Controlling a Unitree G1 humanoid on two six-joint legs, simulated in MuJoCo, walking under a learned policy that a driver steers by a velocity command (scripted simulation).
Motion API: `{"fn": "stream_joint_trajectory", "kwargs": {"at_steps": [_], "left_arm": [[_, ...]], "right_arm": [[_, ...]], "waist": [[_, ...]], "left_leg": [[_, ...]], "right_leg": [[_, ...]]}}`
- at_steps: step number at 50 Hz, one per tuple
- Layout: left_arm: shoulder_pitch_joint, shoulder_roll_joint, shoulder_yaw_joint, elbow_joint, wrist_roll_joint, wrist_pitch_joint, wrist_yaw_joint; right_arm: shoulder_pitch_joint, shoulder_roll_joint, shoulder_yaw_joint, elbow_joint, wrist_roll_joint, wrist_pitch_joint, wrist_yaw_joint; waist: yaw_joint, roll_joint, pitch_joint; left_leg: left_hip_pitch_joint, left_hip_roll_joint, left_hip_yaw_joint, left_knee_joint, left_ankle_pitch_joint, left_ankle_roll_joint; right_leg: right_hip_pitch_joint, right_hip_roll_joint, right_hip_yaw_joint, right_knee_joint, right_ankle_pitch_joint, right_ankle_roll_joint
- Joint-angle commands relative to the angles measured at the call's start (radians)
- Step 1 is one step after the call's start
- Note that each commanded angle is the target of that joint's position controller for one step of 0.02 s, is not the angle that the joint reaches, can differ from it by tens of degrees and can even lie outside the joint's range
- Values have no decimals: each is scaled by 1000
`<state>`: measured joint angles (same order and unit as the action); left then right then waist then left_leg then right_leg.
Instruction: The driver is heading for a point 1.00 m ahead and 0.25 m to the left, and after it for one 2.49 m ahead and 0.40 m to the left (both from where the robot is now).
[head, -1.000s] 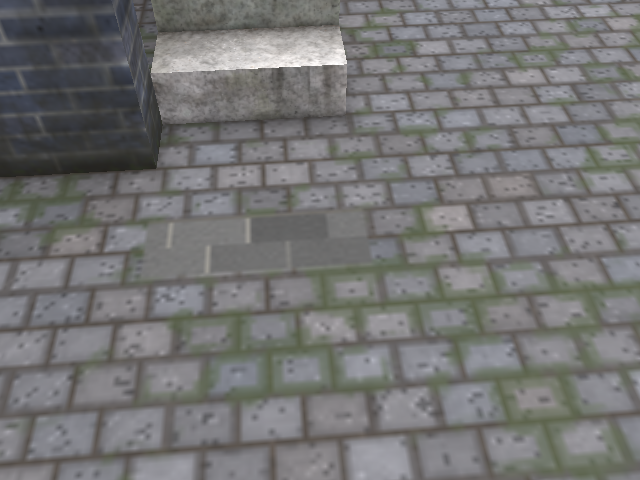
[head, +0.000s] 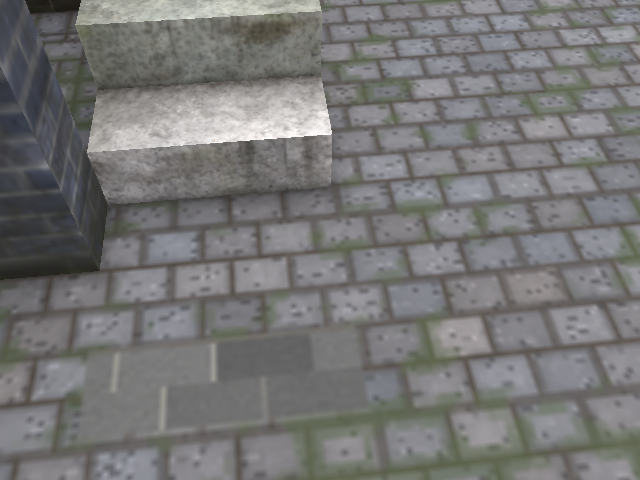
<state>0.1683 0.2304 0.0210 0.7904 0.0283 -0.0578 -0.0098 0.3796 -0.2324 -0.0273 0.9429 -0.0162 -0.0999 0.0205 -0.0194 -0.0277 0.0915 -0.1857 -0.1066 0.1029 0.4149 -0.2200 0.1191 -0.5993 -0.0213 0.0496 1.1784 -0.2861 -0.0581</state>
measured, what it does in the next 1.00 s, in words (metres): walks ahead: right foot, then left foot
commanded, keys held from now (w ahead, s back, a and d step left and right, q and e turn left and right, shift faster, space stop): shift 1.00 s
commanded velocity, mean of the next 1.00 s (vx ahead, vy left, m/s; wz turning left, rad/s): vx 0.09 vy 0.00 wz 0.00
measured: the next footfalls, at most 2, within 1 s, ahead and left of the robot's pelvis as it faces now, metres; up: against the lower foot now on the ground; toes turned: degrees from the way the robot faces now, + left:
right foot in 0.22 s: +0.30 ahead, -0.09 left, +0.00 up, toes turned +0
left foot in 0.56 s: +0.20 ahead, +0.10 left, +0.00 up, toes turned +1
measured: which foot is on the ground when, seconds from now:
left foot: down 0.00-0.22, up 0.24-0.54, down 0.56-1.00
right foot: up 0.00-0.20, down 0.22-1.00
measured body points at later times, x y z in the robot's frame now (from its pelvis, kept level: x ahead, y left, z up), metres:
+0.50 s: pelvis +0.16 -0.03 +0.00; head +0.18 -0.03 +0.45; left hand +0.19 +0.21 -0.15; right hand +0.22 -0.26 -0.16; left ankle +0.15 +0.10 -0.72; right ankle +0.26 -0.09 -0.74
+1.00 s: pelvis +0.19 +0.00 +0.00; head +0.19 +0.00 +0.45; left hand +0.18 +0.22 -0.16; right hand +0.17 -0.21 -0.16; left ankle +0.16 +0.10 -0.74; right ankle +0.26 -0.09 -0.74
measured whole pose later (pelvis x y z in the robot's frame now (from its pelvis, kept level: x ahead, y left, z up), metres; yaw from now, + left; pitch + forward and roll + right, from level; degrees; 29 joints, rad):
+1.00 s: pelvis +0.19 +0.00 +0.00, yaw +1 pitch -1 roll +0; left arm 0.30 0.15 0.00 1.12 0.01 -0.01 0.03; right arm 0.35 -0.13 0.02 1.12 -0.01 -0.02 -0.04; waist 0.01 0.00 0.01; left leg -0.13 -0.04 0.01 0.43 -0.27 0.03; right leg -0.28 0.03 -0.03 0.40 -0.11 -0.05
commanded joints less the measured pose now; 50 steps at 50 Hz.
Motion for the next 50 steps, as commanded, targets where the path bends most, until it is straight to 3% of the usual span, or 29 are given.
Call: {"fn": "stream_joint_trajectory", "kwargs": {"at_steps": [1, 3, 6, 8, 10, 11, 12, 13, 14, 15, 16, 18, 21, 25, 27, 28, 29, 30, 31, 32, 35, 39, 50], "left_arm": [[127, 21, -4, -7, -3, 12, -5], [46, 3, -16, -10, -9, 6, -8], [-14, 13, -20, -7, -9, 2, 1], [11, 46, -11, 11, 2, -4, 11], [141, 67, 1, 73, 14, -22, 21], [206, 106, 12, 102, 19, -38, 26], [291, 159, 26, 121, 25, -40, 27], [299, 114, 13, 124, -2, -27, 22], [237, 90, 6, 111, -33, -18, 17], [147, 72, 1, 101, -32, -9, 22], [92, 47, -8, 98, -25, -2, 28], [67, 44, -12, 114, -11, 9, 38], [90, 62, -8, 140, -1, 10, 36], [89, 93, 5, 161, -11, 35, 36], [89, 89, 8, 170, -21, 52, 39], [106, 80, 7, 179, -23, 57, 38], [127, 65, 7, 182, -29, 61, 37], [120, 50, 8, 183, -36, 66, 34], [121, 34, 4, 195, -31, 65, 29], [144, 9, -2, 210, -24, 62, 25], [175, 26, -3, 244, -12, 49, 22], [156, 20, -8, 265, -19, 45, 29], [178, -10, -14, 317, -21, 46, 40]], "right_arm": [[-53, -78, -1, -40, 9, -26, 0], [-27, -73, 3, -27, 21, -18, -5], [35, -92, 3, 4, 22, -7, -15], [37, -97, 1, 19, 11, 5, -26], [26, -105, -2, 31, 14, 17, -37], [54, -114, -5, 29, 18, 20, -41], [167, -46, 10, 33, 33, 22, -47], [254, -14, 13, 72, 52, 44, -45], [189, -67, -1, 73, 18, 66, -44], [107, -66, -5, 59, -4, 76, -40], [50, -53, -3, 51, -13, 85, -37], [47, -22, 3, 67, -16, 112, -36], [36, 3, 12, 91, -5, 136, -48], [1, -7, 15, 109, -1, 143, -55], [24, 1, 19, 130, -6, 137, -54], [24, -6, 23, 129, -13, 130, -55], [18, -33, 21, 124, -18, 120, -57], [-14, -36, 23, 126, -6, 112, -56], [-38, -8, 33, 124, -1, 98, -56], [-61, -10, 33, 124, 4, 85, -57], [-61, -23, 27, 124, 12, 72, -61], [18, 10, 29, 147, 6, 81, -59], [53, 33, 32, 169, 6, 76, -63]], "waist": [[93, 78, -44], [48, 105, -75], [8, 103, -89], [18, 112, -80], [74, 83, -91], [83, 26, -127], [65, -121, -260], [51, -168, -408], [35, -53, -350], [17, -33, -236], [0, -6, -158], [-30, -43, -122], [-22, -51, -141], [-11, -78, -115], [-19, -59, -77], [-16, -32, -48], [4, 19, -23], [27, 101, 27], [43, 123, 19], [63, 142, 1], [70, 92, -17], [33, 21, -2], [31, 28, -18]], "left_leg": [[-119, 211, -81, -190, 931, 78], [-64, 173, -38, -173, 882, 39], [55, 214, -66, -130, 801, 15], [104, 250, -93, -56, 824, 13], [129, 233, -95, 115, 803, -4], [88, 185, -81, 253, 621, -26], [-49, 110, -48, 521, 118, -52], [-140, 6, -94, 719, -424, -75], [-157, 41, -169, 743, -407, -83], [-184, 61, -167, 730, -369, -89], [-170, 88, -171, 667, -329, -95], [-64, 98, -141, 548, -266, -108], [-22, 88, -114, 389, -254, -111], [23, 86, -86, 228, -154, -94], [89, 87, -81, 101, -90, -71], [92, 119, -126, 22, -77, -58], [42, 180, -213, -48, -145, -40], [-125, 209, -266, -109, -264, -25], [-211, 229, -290, -169, -302, -35], [-249, 232, -292, -198, -294, -50], [-225, 207, -256, -179, -215, -63], [-123, 179, -213, -111, -124, -50], [-94, 182, -206, -105, -58, -48]], "right_leg": [[177, -7, -76, -260, 159, 10], [227, 26, -127, -429, 328, 11], [237, 36, -124, -540, 418, 3], [262, 39, -108, -573, 338, -18], [374, 59, -106, -712, 358, -44], [487, -12, -43, -740, 675, -58], [702, -252, 144, -633, 1218, -179], [780, -396, 355, -665, 1359, -334], [659, -356, 340, -743, 1094, -325], [540, -321, 303, -812, 835, -297], [433, -278, 246, -869, 682, -254], [296, -200, 153, -925, 506, -186], [290, -167, 122, -942, 311, -155], [236, -153, 149, -989, -103, -121], [165, -141, 153, -1002, -245, -74], [143, -131, 152, -1000, -280, -37], [153, -95, 127, -973, -250, -2], [239, -36, 56, -925, -145, 12], [363, -25, 36, -861, -17, 11], [448, -18, 22, -823, 65, 9], [480, -40, 38, -823, 96, 4], [378, -58, 70, -872, 28, -2], [408, -57, 61, -848, 105, -2]]}}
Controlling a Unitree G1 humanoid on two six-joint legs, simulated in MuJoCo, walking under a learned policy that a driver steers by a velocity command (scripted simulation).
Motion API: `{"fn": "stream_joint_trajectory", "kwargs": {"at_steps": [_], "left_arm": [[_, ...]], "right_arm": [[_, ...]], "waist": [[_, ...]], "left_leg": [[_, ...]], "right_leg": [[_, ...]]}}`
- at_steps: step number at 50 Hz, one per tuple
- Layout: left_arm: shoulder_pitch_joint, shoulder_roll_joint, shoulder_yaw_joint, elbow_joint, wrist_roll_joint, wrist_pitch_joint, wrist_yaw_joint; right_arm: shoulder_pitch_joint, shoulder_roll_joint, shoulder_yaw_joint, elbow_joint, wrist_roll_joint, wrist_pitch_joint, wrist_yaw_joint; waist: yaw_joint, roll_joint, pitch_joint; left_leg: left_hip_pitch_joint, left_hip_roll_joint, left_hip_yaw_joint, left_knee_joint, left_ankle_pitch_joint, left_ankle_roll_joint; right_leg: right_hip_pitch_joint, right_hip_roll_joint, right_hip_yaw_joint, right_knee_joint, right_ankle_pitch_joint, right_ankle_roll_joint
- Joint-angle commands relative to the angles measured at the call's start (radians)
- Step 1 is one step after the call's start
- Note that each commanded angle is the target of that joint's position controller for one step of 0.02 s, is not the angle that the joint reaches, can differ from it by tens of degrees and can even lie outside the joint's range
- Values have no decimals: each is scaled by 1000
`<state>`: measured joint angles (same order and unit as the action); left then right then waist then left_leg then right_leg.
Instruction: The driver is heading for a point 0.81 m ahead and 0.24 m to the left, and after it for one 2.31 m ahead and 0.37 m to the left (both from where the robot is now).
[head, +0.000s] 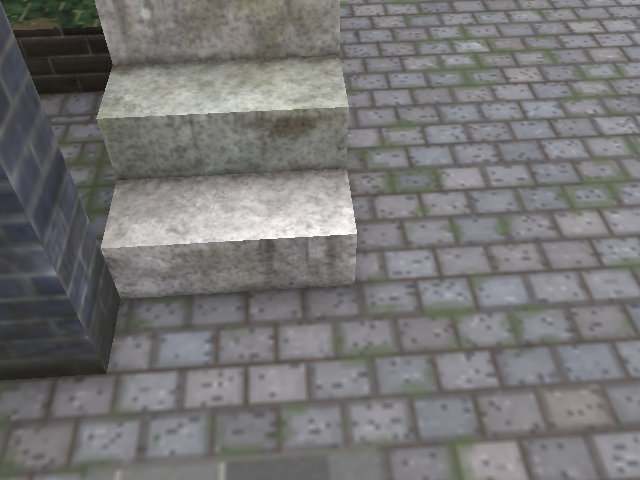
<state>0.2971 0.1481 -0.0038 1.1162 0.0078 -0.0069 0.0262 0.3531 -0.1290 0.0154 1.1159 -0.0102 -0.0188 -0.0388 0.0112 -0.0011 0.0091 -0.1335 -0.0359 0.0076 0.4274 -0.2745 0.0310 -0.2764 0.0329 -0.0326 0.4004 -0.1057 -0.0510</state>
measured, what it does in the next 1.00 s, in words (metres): walks ahead, turning left: right foot, then left foot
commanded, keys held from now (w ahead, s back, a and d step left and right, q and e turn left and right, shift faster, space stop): shift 0.14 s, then w+shift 0.32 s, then w+q+shift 0.54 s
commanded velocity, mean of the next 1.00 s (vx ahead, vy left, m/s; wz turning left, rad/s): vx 0.63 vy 0.00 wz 0.33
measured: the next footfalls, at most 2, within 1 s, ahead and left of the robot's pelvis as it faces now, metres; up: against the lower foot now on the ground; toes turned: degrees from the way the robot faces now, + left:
right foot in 0.48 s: +0.18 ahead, -0.15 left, +0.00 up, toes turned -5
left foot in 0.96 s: +0.57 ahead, +0.03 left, +0.00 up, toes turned +24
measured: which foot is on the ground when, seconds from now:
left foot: down 0.00-0.48, up 0.50-0.94, down 0.96-1.00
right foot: down 0.00-0.22, up 0.24-0.46, down 0.48-0.94, up 0.96-1.00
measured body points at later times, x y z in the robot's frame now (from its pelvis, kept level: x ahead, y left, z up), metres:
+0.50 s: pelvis +0.11 -0.05 -0.01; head +0.12 -0.07 +0.44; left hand +0.21 +0.22 -0.13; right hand +0.05 -0.29 -0.17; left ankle -0.03 +0.10 -0.73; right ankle +0.15 -0.14 -0.74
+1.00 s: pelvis +0.46 -0.01 -0.05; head +0.49 -0.01 +0.40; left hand +0.35 +0.22 -0.19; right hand +0.67 -0.22 -0.17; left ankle +0.53 +0.01 -0.74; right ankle +0.24 -0.18 -0.61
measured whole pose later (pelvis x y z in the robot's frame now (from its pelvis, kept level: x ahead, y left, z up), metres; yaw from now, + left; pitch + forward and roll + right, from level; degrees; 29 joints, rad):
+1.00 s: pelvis +0.46 -0.01 -0.05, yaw +21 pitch +0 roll +0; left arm 0.40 0.20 0.05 1.02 0.03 -0.09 0.01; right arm 0.14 -0.26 -0.08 0.84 -0.02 -0.03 0.05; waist -0.04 0.02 0.04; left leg -0.49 -0.14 0.17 0.74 -0.30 0.25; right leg -0.07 -0.04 -0.14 1.25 -0.34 0.00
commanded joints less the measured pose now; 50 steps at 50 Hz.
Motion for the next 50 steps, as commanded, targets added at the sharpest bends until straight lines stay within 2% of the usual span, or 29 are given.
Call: {"fn": "stream_joint_trajectory", "kwargs": {"at_steps": [1, 7, 9, 10, 11, 12, 13, 15, 17, 20, 22, 23, 24, 25, 26, 27, 28, 30, 34, 36, 39, 40, 42, 44, 46, 47, 48, 49, 50], "left_arm": [[51, 70, 10, -5, 0, -5, 4], [55, 59, 9, 15, 0, -4, 7], [67, 93, 25, 11, 2, 3, 3], [21, 113, 34, -16, 9, 7, -7], [-64, 77, 30, -64, 13, 4, -20], [-160, 47, 24, -113, 15, -5, -31], [-199, 80, 37, -135, 26, -15, -36], [-159, 102, 55, -137, 28, -35, -52], [-145, 102, 64, -149, 15, -47, -65], [-158, 85, 68, -178, 9, -42, -69], [-65, 87, 76, -160, 8, -45, -64], [54, 106, 89, -124, 10, -54, -56], [267, 170, 116, -65, 20, -74, -41], [419, 299, 138, -40, 45, -85, -31], [268, 204, 107, -77, 47, -78, -26], [129, 196, 98, -120, 40, -82, -28], [76, 177, 92, -134, 30, -91, -33], [52, 145, 77, -128, 20, -104, -28], [128, 123, 66, -94, 19, -122, -24], [153, 110, 60, -89, 22, -128, -25], [201, 101, 51, -72, 19, -134, -9], [199, 104, 48, -69, 19, -137, 1], [170, 155, 51, -82, 17, -143, 10], [179, 232, 70, -90, 8, -124, 30], [69, 294, 97, -137, 23, -97, 28], [8, 298, 105, -159, 28, -88, 12], [-64, 206, 91, -192, 32, -97, -19], [-33, 110, 64, -309, 10, -124, -35], [-92, 158, 58, -348, 16, -148, -40]], "right_arm": [[81, -68, -10, -2, 0, -5, -4], [93, -57, -9, 9, 0, -5, -7], [129, -104, -29, 5, -6, 1, -2], [160, -133, -41, -1, -10, 6, 5], [209, -161, -54, 5, -7, 5, 8], [212, -177, -68, 9, -2, -1, 5], [195, -173, -75, 4, -8, -9, 3], [134, -175, -85, -22, -12, -35, 5], [73, -176, -90, -48, -2, -59, 6], [54, -188, -99, -59, -2, -73, 10], [36, -202, -106, -67, -3, -74, 17], [25, -205, -105, -73, -8, -78, 23], [7, -171, -94, -85, -18, -85, 33], [-17, -48, -65, -162, 4, -97, 45], [-104, -115, -78, -193, -15, -96, 50], [-148, -124, -82, -220, -9, -93, 62], [-126, -131, -82, -209, -5, -90, 75], [-82, -115, -84, -202, -24, -64, 90], [-194, -94, -81, -245, -8, -24, 100], [-285, -93, -77, -281, 0, -20, 102], [-403, -101, -69, -337, -5, -20, 111], [-426, -105, -66, -352, -4, -21, 106], [-422, -116, -65, -362, -6, -22, 113], [-295, -161, -79, -336, -2, -16, 115], [59, -255, -119, -248, 2, -5, 101], [239, -302, -149, -198, 3, -8, 85], [137, -316, -168, -199, 26, -5, 71], [0, -391, -161, -245, -21, 6, 81], [52, -371, -159, -254, -33, 3, 76]], "waist": [[1, 2, 66], [1, 7, 74], [-15, 40, 56], [-41, 57, 119], [-81, 131, 175], [-101, 203, 239], [-95, 151, 244], [-40, 76, 161], [-4, 97, 110], [2, 151, 145], [43, 100, 154], [97, 43, 118], [193, -109, 15], [200, -453, -81], [129, -235, -1], [68, -123, 55], [36, -46, 44], [-15, -63, 44], [-6, -20, 119], [7, -26, 151], [15, -29, 196], [4, -23, 199], [-20, -50, 153], [-95, -125, 54], [-267, -172, -101], [-353, -137, -166], [-279, 96, -81], [-101, 210, -146], [-137, 68, -198]], "left_leg": [[-143, 112, -111, -118, 1, 40], [-129, 113, -108, -117, 28, 40], [-129, 88, -134, -122, -383, 82], [-133, 127, -212, -166, -584, 122], [-65, 218, -345, -263, -690, 173], [-22, 339, -466, -372, -659, 219], [21, 380, -495, -396, -548, 235], [120, 349, -407, -366, -372, 213], [67, 284, -281, -359, -294, 169], [-94, 259, -197, -345, -316, 164], [-206, 251, -159, -255, -325, 181], [-281, 220, -120, -114, -195, 179], [-429, 136, -41, 239, -15, 159], [-699, -19, 72, 678, -206, 103], [-770, 11, -89, 853, -133, 132], [-789, 82, -109, 887, -4, 136], [-725, 121, -115, 860, 81, 124], [-665, 150, -94, 838, 110, 97], [-742, 132, -35, 826, 239, 83], [-729, 114, 18, 737, 305, 89], [-735, 105, 108, 560, 318, 108], [-687, 93, 143, 480, 313, 115], [-475, 13, 231, 337, 318, 145], [-329, -58, 271, 321, 255, 177], [-26, -83, 215, 322, 94, 230], [199, -64, 119, 227, 26, 274], [273, 28, -92, 152, -86, 308], [455, 214, -634, 28, -60, 502], [460, 300, -805, -157, -238, 497]], "right_leg": [[86, -111, 142, -68, -70, -9], [92, -112, 139, -59, -40, -8], [32, -48, 100, 5, -440, -34], [-100, -37, 101, 51, -579, -42], [-242, -9, 42, 155, -516, -26], [-360, -16, -40, 310, -288, -7], [-447, -63, -8, 404, -239, -2], [-481, -96, 23, 457, -188, 12], [-349, -89, 6, 382, -150, 15], [-126, -63, -59, 227, -199, 3], [71, -25, -130, 139, -189, -8], [243, 7, -143, 105, -207, -18], [511, -82, 14, 39, -323, -38], [650, -410, 599, -227, -833, -118], [475, -445, 748, -298, -897, -113], [374, -441, 608, -262, -780, -89], [306, -396, 466, -269, -642, -65], [233, -337, 275, -304, -499, -21], [215, -274, 2, -325, -172, 42], [195, -240, -102, -347, -33, 56], [264, -228, -196, -361, 224, 54], [278, -224, -231, -358, 328, 69], [283, -222, -289, -266, 797, 76], [368, -258, -292, -62, 1207, 69], [322, -300, -247, 365, 1309, 33], [172, -279, -225, 717, 1065, 4], [-147, -68, -193, 1101, 35, -1], [-557, 33, -17, 1356, -361, 41], [-628, -16, 120, 1295, -315, 36]]}}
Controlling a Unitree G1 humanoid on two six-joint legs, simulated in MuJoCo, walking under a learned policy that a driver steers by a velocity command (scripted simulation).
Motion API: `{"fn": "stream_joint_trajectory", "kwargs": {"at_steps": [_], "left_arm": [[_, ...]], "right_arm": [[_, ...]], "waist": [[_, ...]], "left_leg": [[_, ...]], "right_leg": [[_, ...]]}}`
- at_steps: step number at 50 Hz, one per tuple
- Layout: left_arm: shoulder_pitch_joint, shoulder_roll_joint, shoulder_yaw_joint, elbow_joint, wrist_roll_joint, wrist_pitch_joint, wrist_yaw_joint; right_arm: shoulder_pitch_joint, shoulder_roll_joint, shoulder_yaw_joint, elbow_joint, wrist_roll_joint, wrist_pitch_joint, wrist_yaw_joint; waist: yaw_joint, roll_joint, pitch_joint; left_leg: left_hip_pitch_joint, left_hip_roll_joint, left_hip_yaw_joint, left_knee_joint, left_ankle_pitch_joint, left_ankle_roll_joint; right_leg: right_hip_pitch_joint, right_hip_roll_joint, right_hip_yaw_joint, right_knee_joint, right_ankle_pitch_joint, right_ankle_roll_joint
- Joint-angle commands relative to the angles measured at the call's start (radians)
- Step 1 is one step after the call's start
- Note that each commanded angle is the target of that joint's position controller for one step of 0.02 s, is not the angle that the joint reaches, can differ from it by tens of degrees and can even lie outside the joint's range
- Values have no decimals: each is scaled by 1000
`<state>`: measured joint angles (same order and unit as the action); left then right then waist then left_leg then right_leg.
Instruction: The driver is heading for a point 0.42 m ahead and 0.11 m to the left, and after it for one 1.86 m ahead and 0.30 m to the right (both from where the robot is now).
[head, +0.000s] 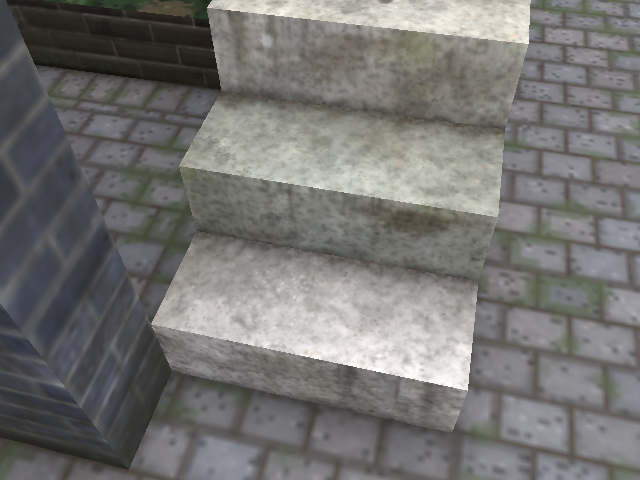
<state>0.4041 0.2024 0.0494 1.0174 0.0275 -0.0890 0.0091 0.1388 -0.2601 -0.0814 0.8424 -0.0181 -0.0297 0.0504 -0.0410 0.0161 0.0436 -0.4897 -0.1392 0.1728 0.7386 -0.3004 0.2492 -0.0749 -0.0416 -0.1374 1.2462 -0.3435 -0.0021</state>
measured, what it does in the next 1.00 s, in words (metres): climbs: right foot, then left foot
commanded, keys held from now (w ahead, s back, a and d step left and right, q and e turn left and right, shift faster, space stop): w+q+shift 0.26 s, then e+shift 0.74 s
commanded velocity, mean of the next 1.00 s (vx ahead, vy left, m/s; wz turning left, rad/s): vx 0.48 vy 0.00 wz -0.05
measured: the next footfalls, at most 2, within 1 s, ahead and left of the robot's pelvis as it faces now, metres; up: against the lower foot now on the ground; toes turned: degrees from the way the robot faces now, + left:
right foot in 0.34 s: +0.45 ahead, -0.15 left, +0.00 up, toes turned +14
left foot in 0.58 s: +0.52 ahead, +0.20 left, +0.00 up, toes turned +15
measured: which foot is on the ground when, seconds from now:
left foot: down 0.00-0.34, up 0.36-0.56, down 0.58-0.96, up 0.98-1.00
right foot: up 0.00-0.32, down 0.34-0.62, up 0.64-0.94, down 0.96-1.00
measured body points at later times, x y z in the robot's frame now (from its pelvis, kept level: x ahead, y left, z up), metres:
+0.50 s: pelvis +0.40 +0.00 +0.04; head +0.45 +0.03 +0.49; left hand +0.34 +0.26 -0.10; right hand +0.65 -0.19 -0.05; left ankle +0.36 +0.10 -0.56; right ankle +0.41 -0.16 -0.69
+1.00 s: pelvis +0.60 +0.02 +0.09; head +0.64 +0.02 +0.53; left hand +0.84 +0.22 +0.01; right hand +0.68 -0.27 -0.02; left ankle +0.49 +0.18 -0.59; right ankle +0.69 -0.07 -0.50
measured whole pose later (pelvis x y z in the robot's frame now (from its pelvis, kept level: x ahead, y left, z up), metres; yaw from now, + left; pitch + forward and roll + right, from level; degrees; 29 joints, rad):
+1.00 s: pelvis +0.60 +0.02 +0.09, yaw -7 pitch +1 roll -1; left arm 0.03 0.18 0.02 0.52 0.02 0.08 0.02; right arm 0.22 -0.32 -0.06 0.75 0.02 0.02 0.02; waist 0.04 0.01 0.08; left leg -0.26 0.20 0.13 0.96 -0.19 -0.05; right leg -0.90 0.11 -0.03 1.41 -0.54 -0.11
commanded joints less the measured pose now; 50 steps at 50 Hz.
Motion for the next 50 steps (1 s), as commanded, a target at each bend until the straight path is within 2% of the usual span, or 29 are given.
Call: {"fn": "stream_joint_trajectory", "kwargs": {"at_steps": [1, 5, 9, 12, 15, 16, 17, 18, 19, 20, 23, 25, 27, 29, 30, 31, 32, 33, 34, 36, 39, 41, 43, 44, 46, 47, 48, 49, 50], "left_arm": [[-216, 132, 6, -250, -3, -75, -25], [-240, 131, -5, -250, 54, -9, -26], [-450, 84, -40, -354, 25, 4, -29], [-460, 89, -47, -379, 1, 15, -7], [-324, 147, -24, -368, 53, -30, 1], [-98, 152, -3, -293, 43, -32, 7], [149, 208, 21, -201, 34, -31, 21], [196, 248, 31, -172, 31, -26, 23], [171, 272, 49, -177, 42, -17, 12], [57, 232, 54, -193, 51, -24, 16], [-109, 65, -13, -170, -11, -45, 23], [-211, 121, -1, -174, -7, -55, 30], [-287, 229, 44, -230, -12, -30, 15], [-337, 246, 74, -280, -38, -11, -20], [-299, 223, 79, -293, -67, 11, -45], [-244, 122, 65, -345, -88, 24, -52], [-285, 85, 55, -312, -55, 38, -22], [-37, 65, 58, -358, -51, 37, 7], [-90, 64, 55, -369, -25, 57, 48], [-227, -1, 31, -454, -19, 107, 84], [-454, 28, 35, -549, 6, 149, 53], [-444, 4, 22, -595, 8, 134, 44], [-360, -63, -3, -621, 15, 155, 15], [-332, -63, -27, -615, -8, 163, 13], [-34, 27, -5, -477, -23, 170, 25], [38, 71, 3, -453, -26, 164, 20], [6, 120, 27, -464, -21, 164, 13], [-122, 307, 78, -500, -16, 166, 5], [-249, 398, 128, -563, 21, 184, 8]], "right_arm": [[254, -160, -48, 35, -22, 1, -20], [186, -105, -15, 13, 9, -60, -46], [214, -155, -28, -7, 19, -75, -41], [301, -136, -40, -1, 1, -69, -37], [322, -110, -32, 11, -4, -64, -50], [204, -142, -32, -23, -5, -73, -55], [85, -98, -18, -65, 3, -94, -59], [133, 60, 23, -96, 29, -121, -75], [192, 14, 27, -95, 45, -114, -91], [135, 0, 36, -118, 36, -90, -110], [-24, 0, 44, -243, -46, -39, -85], [-48, 37, 68, -318, -39, -20, -56], [87, 52, 81, -294, 2, -21, -54], [337, -34, 42, -235, 5, -9, -88], [338, -65, 28, -258, -13, -8, -107], [364, -145, -3, -254, -48, -21, -112], [362, -177, -10, -245, -52, -32, -107], [337, -214, -29, -262, -71, -28, -95], [270, -174, -26, -265, -57, -2, -85], [130, -123, -6, -253, -40, 11, -120], [193, -75, 24, -163, -21, -3, -140], [102, -81, 26, -130, -11, 8, -121], [83, -162, 3, -100, -14, -13, -101], [-36, -203, -9, -139, 4, -3, -96], [-106, -305, -28, -214, 44, -5, -79], [-105, -308, -23, -213, 86, -4, -44], [-100, -301, -29, -238, 108, 9, -13], [-82, -161, -4, -319, 65, 16, 16], [-26, -105, 7, -346, -10, 21, -5]], "waist": [[-50, -74, -112], [75, -151, 42], [28, -64, 78], [-23, 100, -36], [53, -15, -152], [190, 21, -243], [299, -44, -304], [220, -249, -314], [185, -164, -400], [159, -105, -357], [22, -64, -26], [-53, -51, 48], [-83, -95, -133], [-195, -122, -296], [-215, -18, -360], [-192, 258, -414], [-210, 244, -255], [-59, 311, -405], [-51, 142, -411], [23, 183, -169], [2, 148, -40], [108, 45, 9], [180, 131, -74], [226, 75, -98], [260, 187, -397], [272, 203, -486], [278, 139, -456], [211, -271, -416], [172, -238, -533]], "left_leg": [[679, 396, -932, -544, -264, 225], [256, 251, -638, -588, 85, 119], [87, 105, -447, -537, 514, 18], [288, 129, -475, -394, 724, -44], [395, 97, -450, -36, 1246, -137], [320, 89, -458, 193, 1220, -144], [84, 44, -426, 465, 654, -160], [-305, -63, -396, 756, -297, -203], [-481, -20, -397, 908, -259, -220], [-538, 54, -416, 1003, -220, -229], [-533, 159, -303, 833, -353, -216], [-240, 158, -182, 472, -242, -247], [231, 107, -151, 121, 169, -267], [399, 152, -189, -107, 464, -235], [523, 129, -99, -233, 571, -249], [843, 385, -276, -201, 1186, -156], [703, 424, -270, -337, 1518, -115], [875, 715, -383, -158, 1975, 5], [830, 714, -389, -178, 1653, 23], [659, 680, -376, -379, 863, -22], [580, 677, -193, -499, 724, -93], [438, 601, -3, -583, 689, -148], [453, 479, 109, -552, 932, -176], [341, 403, 193, -574, 888, -190], [415, 445, 179, -313, 1733, -150], [431, 475, 141, -119, 1760, -141], [313, 456, 74, 192, 1488, -170], [-120, 158, 9, 726, 100, -296], [-251, 49, -265, 1233, -86, -312]], "right_leg": [[-826, 0, 240, 323, -21, -16], [-599, -94, 216, 20, 40, 48], [-439, -45, 104, -414, 279, 67], [-440, 9, 93, -456, 342, 33], [-210, 79, 50, -636, 263, -70], [47, 89, 49, -818, 425, -61], [364, -54, 126, -856, 660, -99], [654, -367, 399, -647, 1518, -211], [710, -461, 594, -670, 1512, -349], [618, -459, 643, -736, 1191, -351], [65, -270, 428, -953, 701, -194], [-315, -133, 264, -1030, 837, -141], [-409, -50, 212, -953, 931, -137], [-233, -42, 245, -689, 1007, -78], [-250, 32, 218, -520, 772, -42], [-536, 167, 160, -133, 161, 33], [-649, 205, 83, 360, -275, 13], [-850, 184, 185, 808, -383, 43], [-949, 135, 145, 976, -346, 34], [-1132, 64, 166, 1006, -428, 57], [-1215, 52, 195, 1064, -475, -12], [-1123, 34, 155, 853, -413, -44], [-1009, 38, 118, 713, -272, -73], [-774, 27, 63, 258, -220, -87], [-295, 141, -3, 211, -184, -102], [-163, 162, 23, 113, -137, -129], [-129, 199, 204, -148, -122, -177], [-54, -14, 876, -610, 15, -364], [-71, -131, 1248, -877, -123, -459]]}}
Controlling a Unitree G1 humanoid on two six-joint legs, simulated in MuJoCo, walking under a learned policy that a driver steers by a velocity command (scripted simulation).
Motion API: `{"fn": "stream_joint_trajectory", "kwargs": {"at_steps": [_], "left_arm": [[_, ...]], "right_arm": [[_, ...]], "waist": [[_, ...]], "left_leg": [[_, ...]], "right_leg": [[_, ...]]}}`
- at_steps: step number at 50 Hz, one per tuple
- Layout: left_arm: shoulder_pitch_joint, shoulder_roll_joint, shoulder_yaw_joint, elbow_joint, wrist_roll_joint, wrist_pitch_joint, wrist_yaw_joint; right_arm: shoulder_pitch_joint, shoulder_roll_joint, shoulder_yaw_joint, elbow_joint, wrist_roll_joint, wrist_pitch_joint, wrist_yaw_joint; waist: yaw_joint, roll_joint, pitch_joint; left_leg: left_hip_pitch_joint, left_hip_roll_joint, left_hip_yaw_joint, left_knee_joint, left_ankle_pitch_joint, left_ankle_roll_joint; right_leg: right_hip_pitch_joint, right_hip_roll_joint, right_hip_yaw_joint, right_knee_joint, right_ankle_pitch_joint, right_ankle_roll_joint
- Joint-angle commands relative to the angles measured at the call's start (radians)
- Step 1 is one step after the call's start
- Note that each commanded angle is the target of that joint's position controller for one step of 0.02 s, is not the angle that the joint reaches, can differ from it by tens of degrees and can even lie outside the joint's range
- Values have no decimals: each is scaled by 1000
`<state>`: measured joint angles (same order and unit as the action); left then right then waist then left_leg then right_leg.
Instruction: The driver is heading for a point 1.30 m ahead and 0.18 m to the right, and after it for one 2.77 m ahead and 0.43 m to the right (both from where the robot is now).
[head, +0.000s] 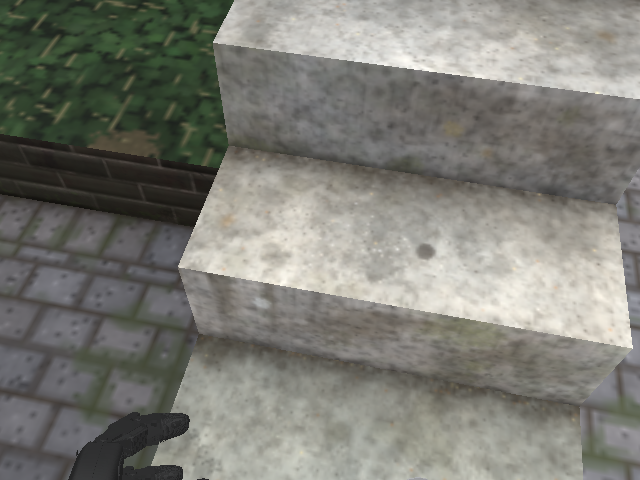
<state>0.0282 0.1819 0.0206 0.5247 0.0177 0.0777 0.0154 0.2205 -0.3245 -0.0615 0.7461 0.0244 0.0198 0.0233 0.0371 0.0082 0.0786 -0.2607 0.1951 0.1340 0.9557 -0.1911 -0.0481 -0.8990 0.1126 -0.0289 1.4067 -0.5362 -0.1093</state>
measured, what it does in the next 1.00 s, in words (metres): climbs, turning right: left foot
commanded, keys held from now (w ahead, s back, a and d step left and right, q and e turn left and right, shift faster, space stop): e+shift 0.48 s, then shift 0.16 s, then q+shift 0.36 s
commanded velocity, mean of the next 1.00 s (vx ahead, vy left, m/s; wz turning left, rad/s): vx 0.01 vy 0.00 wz -0.49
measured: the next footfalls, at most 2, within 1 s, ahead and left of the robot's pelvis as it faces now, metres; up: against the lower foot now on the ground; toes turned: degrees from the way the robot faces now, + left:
left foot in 0.50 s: +0.17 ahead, +0.12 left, +0.00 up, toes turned -34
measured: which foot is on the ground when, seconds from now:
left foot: up 0.00-0.48, down 0.50-1.00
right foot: down 0.00-0.50, up 0.52-1.00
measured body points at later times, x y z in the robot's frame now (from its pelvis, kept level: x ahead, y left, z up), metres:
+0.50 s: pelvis +0.08 +0.06 +0.14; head +0.12 +0.05 +0.59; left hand +0.38 +0.25 +0.07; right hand +0.18 -0.25 +0.08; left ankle +0.14 +0.15 -0.59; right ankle +0.11 -0.08 -0.59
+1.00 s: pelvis +0.07 +0.08 +0.14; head +0.13 +0.08 +0.58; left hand +0.40 +0.19 +0.07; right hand +0.03 -0.23 +0.05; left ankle +0.14 +0.15 -0.59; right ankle -0.05 +0.00 -0.47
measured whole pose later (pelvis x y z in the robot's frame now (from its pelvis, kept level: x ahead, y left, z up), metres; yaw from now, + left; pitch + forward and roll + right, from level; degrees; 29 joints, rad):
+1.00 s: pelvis +0.07 +0.08 +0.14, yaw -25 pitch +2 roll +0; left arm 0.00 0.31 0.05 0.50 0.05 0.06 0.00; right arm 0.26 -0.28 -0.09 0.67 -0.01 0.00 -0.03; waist -0.05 -0.06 0.08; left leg -0.38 -0.12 -0.11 0.60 -0.24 0.06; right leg -0.54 0.07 0.09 1.36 -0.29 0.11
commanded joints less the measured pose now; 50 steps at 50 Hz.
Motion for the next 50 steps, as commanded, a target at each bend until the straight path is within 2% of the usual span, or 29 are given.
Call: {"fn": "stream_joint_trajectory", "kwargs": {"at_steps": [1, 2, 3, 5, 7, 9, 10, 12, 14, 16, 18, 19, 22, 24, 25, 26, 27, 28, 29, 30, 31, 32, 33, 35, 39, 43, 45, 48, 50], "left_arm": [[38, 358, 140, -51, 16, 21, 6], [0, 252, 106, 2, -2, 21, 15], [-13, 177, 84, 55, -3, 14, 23], [-37, 106, 59, 81, 13, -3, 24], [52, 140, 70, 113, 11, -16, 28], [128, 222, 100, 110, 3, -24, 30], [106, 242, 114, 90, -14, -33, 31], [96, 249, 118, 74, 4, -32, 39], [69, 237, 114, 42, 11, -30, 42], [85, 263, 124, 21, 27, -42, 37], [91, 283, 124, 10, 28, -52, 43], [59, 277, 121, 5, 19, -45, 49], [55, 278, 120, -5, 13, -28, 47], [128, 253, 121, 25, -12, -14, 23], [199, 216, 119, 43, -24, -27, 9], [320, 175, 119, 60, -13, -42, 4], [237, 281, 146, -5, 17, -42, -5], [193, 305, 152, 20, 44, -48, -10], [185, 293, 145, 17, 39, -38, -11], [167, 297, 123, 35, 48, -38, -6], [107, 264, 107, -16, 7, -24, -11], [71, 282, 95, -16, -16, -26, -20], [31, 249, 78, -25, -23, -24, -33], [56, 212, 73, -4, 9, -30, -55], [98, 234, 74, 21, 14, -23, -50], [-25, 224, 69, -54, 8, -39, -41], [-36, 217, 62, -66, 26, -46, -26], [-37, 191, 45, -115, 32, -36, -7], [-24, 208, 53, -132, 34, -32, 5]], "right_arm": [[-144, 32, 8, -305, -80, -15, 0], [-168, 74, 22, -330, -79, 0, -20], [-129, 94, 35, -321, -75, 7, -36], [-46, 77, 36, -292, -74, 2, -38], [-81, 84, 47, -313, -79, -10, -37], [-178, 52, 40, -347, -68, -39, -39], [-216, 39, 40, -353, -83, -39, -36], [-234, 84, 51, -369, -78, -30, -36], [-216, 87, 49, -354, -77, -23, -35], [-220, 84, 47, -361, -82, -22, -34], [-273, 94, 55, -377, -65, -25, -34], [-268, 93, 67, -376, -58, -30, -23], [-181, 59, 48, -322, -23, -6, -28], [-163, 66, 31, -259, -24, 7, -53], [-215, 35, 21, -250, -38, 9, -71], [-264, -4, 24, -314, -23, 13, -83], [-254, -79, -1, -347, -74, 10, -77], [-279, 25, 26, -349, -50, -6, -75], [-341, 22, 25, -366, -66, -18, -81], [-297, 77, 40, -360, -51, -18, -81], [-240, 30, 27, -320, -61, -3, -71], [-169, 14, 22, -302, -53, 3, -63], [-91, -3, 18, -270, -47, 3, -63], [-44, -64, -11, -219, -36, -16, -55], [-56, -59, -25, -189, -2, -23, -42], [16, -120, -57, -159, -27, -34, -45], [0, -127, -64, -158, -34, -39, -58], [-24, -103, -63, -163, -41, -41, -64], [-43, -104, -69, -178, -45, -41, -62]], "waist": [[38, -176, -432], [-21, -163, -207], [-74, -148, -58], [-108, -133, -44], [-94, -57, -69], [-41, -36, -71], [-51, -20, -117], [-43, -40, -176], [-52, -38, -202], [-23, -106, -257], [-25, -87, -222], [-61, -65, -220], [-53, -226, -220], [-34, -130, -190], [17, -57, -149], [73, 73, -254], [25, 188, -356], [32, 68, -260], [46, 151, -268], [14, 24, -202], [1, 113, -88], [-47, 59, -47], [-93, 75, -59], [-71, 122, -99], [-31, 152, -190], [-70, 101, -171], [-57, 62, -204], [-35, 88, -223], [-31, 84, -206]], "left_leg": [[-540, -258, -304, 1100, -114, -7], [-573, -223, -266, 1070, -37, -8], [-605, -199, -252, 1034, -10, -3], [-623, -232, -221, 1119, 13, 17], [-632, -200, -262, 930, 12, 32], [-681, -229, -230, 860, -71, 28], [-644, -234, -215, 721, -101, 36], [-613, -263, -189, 727, -97, 41], [-569, -264, -185, 582, -78, 39], [-547, -309, -233, 700, -149, 61], [-565, -304, -269, 594, -210, 50], [-465, -282, -276, 323, -231, 48], [-104, -312, -224, -225, -337, 58], [11, -295, -193, -614, -94, 49], [90, -199, -260, -647, 11, 62], [141, 94, -433, -546, 404, 159], [26, 216, -593, -589, 614, 322], [-22, 126, -500, -547, 646, 320], [-49, 136, -515, -548, 443, 375], [-79, 39, -429, -597, 87, 302], [-76, -24, -411, -579, -95, 269], [5, -31, -394, -601, -90, 223], [111, -25, -412, -607, -46, 199], [197, -20, -419, -534, 174, 179], [309, -32, -484, -516, 474, 219], [304, -45, -546, -478, 549, 300], [283, -42, -564, -461, 507, 309], [196, -67, -649, -468, 306, 297], [114, -54, -735, -485, 103, 309]], "right_leg": [[541, -259, 1098, -1108, -213, -260], [329, -184, 897, -1013, -224, -175], [226, -107, 695, -917, -121, -124], [204, -56, 514, -873, 20, -114], [300, -42, 450, -886, 161, -97], [442, -79, 520, -933, 385, -111], [496, -85, 530, -949, 498, -97], [546, -96, 549, -960, 568, -101], [571, -104, 554, -957, 564, -79], [631, -171, 687, -999, 583, -121], [688, -189, 679, -997, 668, -130], [673, -151, 635, -1007, 645, -77], [593, -102, 644, -1030, 582, 1], [591, -27, 618, -871, 150, 47], [462, 48, 472, -661, -9, 101], [406, 93, 284, -335, -130, 149], [360, 60, 140, -79, -128, 194], [343, -1, 182, 80, -39, 207], [289, -20, 146, 217, 19, 214], [299, -35, 169, 192, 139, 239], [220, -16, 206, 102, 168, 259], [188, -6, 236, -42, 135, 277], [193, 11, 242, -154, 86, 287], [236, 31, 302, -169, 182, 288], [275, -69, 122, -161, 225, 286], [191, -36, 70, 11, 202, 242], [179, -50, 101, 27, 235, 222], [209, -71, 190, -23, 250, 207], [237, -61, 222, -66, 243, 205]]}}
